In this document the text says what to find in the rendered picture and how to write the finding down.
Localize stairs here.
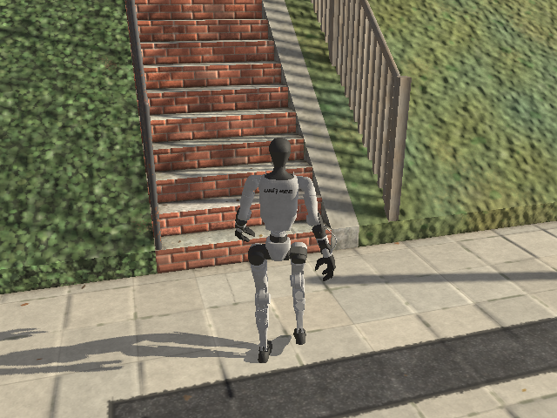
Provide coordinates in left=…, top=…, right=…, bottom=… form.
left=124, top=0, right=332, bottom=273

